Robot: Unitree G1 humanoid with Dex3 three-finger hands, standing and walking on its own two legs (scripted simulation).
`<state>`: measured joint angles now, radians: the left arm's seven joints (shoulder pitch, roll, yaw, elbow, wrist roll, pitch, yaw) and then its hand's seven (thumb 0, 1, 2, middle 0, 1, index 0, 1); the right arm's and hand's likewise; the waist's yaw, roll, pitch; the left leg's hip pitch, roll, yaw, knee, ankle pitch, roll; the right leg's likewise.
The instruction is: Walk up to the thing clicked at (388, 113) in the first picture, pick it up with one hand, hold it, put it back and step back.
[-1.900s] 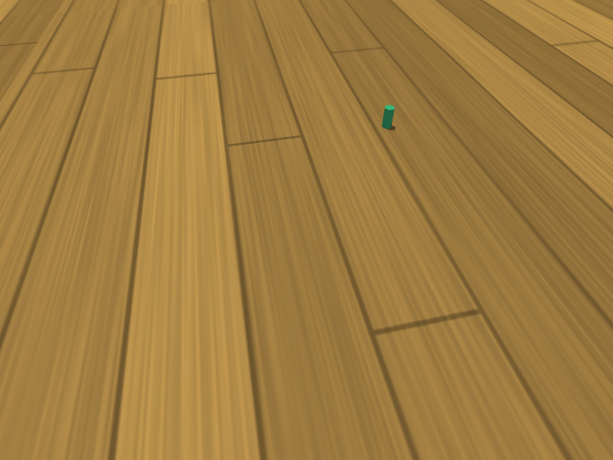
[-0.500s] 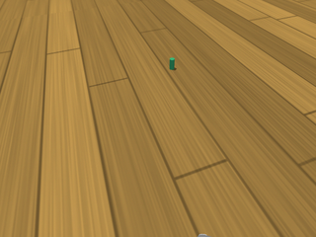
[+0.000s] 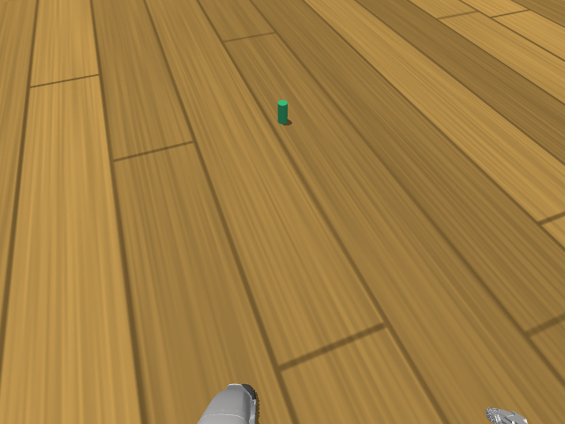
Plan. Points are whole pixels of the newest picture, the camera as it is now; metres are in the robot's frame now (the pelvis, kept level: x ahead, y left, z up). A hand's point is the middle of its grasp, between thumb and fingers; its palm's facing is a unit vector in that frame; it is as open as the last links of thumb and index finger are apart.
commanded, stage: walk up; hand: left
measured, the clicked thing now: (282, 112) +1.70 +0.19 -0.71
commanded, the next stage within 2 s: none
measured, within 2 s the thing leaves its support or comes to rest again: neither
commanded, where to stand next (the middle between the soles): +1.26 -0.04 m, yaw -5 degrees
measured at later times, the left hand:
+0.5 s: hand (196, 229) +0.47 +0.24 -0.12, palm faces -0.17 -0.89 -0.42, open 7.4 cm
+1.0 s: hand (208, 195) +0.59 +0.25 -0.15, palm faces -0.06 -0.92 -0.38, open 7.4 cm
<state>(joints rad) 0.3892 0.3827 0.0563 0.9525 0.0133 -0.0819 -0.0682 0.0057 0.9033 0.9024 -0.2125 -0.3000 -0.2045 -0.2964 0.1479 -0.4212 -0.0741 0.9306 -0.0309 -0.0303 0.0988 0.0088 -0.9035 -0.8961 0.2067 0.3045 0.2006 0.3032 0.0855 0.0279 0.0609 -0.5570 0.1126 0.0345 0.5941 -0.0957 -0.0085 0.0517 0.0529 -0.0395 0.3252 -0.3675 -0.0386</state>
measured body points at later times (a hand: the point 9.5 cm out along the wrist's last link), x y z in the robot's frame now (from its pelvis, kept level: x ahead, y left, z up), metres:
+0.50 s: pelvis +0.32 -0.03 -0.02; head +0.32 -0.05 +0.43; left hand +0.48 +0.29 -0.09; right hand +0.30 -0.36 -0.14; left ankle +0.20 +0.13 -0.73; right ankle +0.44 -0.16 -0.74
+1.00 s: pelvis +0.56 -0.04 -0.01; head +0.58 -0.03 +0.44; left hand +0.59 +0.30 -0.12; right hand +0.65 -0.37 -0.11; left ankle +0.69 +0.08 -0.74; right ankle +0.44 -0.16 -0.73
